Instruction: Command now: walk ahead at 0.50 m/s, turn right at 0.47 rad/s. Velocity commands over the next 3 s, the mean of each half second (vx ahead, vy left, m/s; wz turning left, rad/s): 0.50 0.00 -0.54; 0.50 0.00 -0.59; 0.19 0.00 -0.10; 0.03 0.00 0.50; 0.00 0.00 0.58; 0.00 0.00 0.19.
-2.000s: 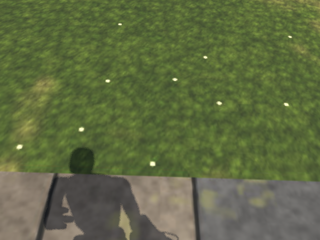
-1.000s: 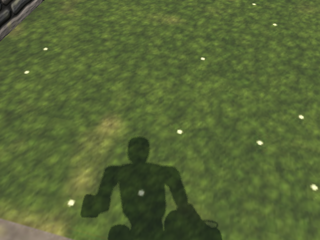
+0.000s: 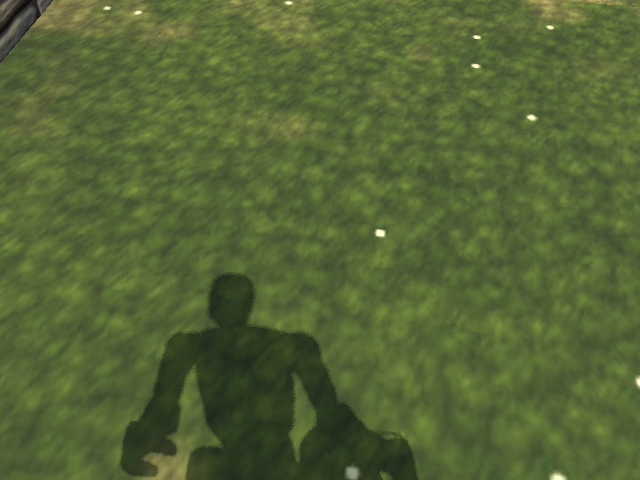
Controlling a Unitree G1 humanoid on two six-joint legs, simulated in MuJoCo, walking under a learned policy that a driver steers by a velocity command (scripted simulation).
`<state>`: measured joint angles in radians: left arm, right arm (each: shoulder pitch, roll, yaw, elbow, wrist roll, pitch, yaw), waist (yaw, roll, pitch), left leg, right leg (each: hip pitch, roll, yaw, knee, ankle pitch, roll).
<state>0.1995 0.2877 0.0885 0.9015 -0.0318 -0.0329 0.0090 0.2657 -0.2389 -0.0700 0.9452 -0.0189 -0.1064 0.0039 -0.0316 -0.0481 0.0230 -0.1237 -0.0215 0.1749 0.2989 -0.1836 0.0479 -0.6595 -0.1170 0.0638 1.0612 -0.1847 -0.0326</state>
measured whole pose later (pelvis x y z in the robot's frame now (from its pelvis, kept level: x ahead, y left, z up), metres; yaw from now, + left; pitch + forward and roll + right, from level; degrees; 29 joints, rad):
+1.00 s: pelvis +0.57 -0.12 +0.00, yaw -35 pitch +1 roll +2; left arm 0.24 0.31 0.09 0.69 -0.03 -0.01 0.01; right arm 0.25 -0.26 -0.07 0.84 -0.01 -0.11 0.01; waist -0.03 -0.05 0.03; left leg -0.19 -0.02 0.11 0.35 -0.19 0.03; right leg -0.61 -0.08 0.07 1.12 -0.30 -0.01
